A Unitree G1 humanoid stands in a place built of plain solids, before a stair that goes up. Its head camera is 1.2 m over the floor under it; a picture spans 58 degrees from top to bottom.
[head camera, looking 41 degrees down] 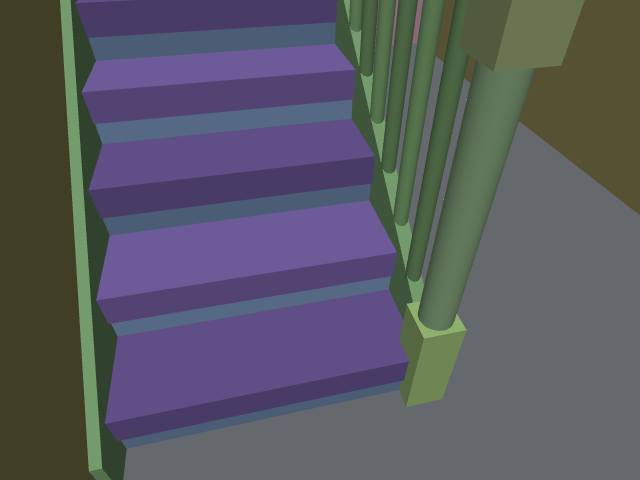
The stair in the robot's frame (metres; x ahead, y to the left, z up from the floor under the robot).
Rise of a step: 0.18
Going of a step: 0.25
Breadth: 0.82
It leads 13 degrees to the left of straight ahead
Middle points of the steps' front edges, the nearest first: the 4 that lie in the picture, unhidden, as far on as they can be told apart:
0.59 0.14 0.17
0.83 0.18 0.35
1.07 0.23 0.53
1.31 0.29 0.70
